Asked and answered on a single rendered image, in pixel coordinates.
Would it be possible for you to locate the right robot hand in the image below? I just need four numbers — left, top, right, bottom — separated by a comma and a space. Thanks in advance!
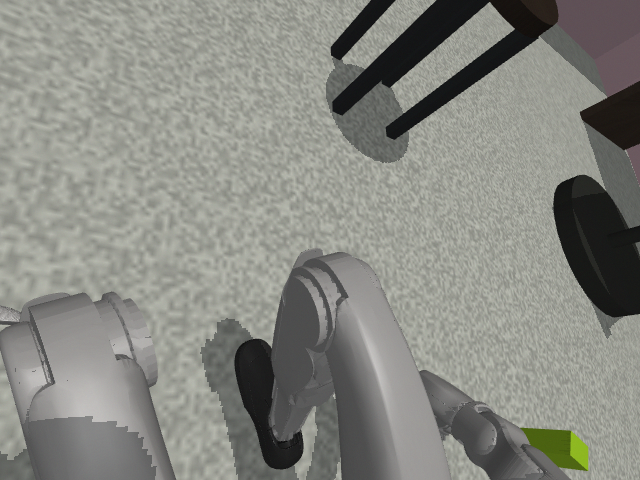
419, 370, 474, 441

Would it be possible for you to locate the right robot arm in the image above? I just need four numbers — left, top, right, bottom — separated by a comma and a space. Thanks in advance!
451, 401, 571, 480

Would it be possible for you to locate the right robot foot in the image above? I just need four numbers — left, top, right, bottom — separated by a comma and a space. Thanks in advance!
235, 339, 303, 469

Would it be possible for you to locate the office chair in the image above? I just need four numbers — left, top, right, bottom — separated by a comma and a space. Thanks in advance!
553, 175, 640, 317

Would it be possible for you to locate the left robot hand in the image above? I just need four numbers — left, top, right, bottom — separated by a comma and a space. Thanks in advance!
0, 306, 21, 325

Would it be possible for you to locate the stool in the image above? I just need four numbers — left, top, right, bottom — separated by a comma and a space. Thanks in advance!
331, 0, 559, 140

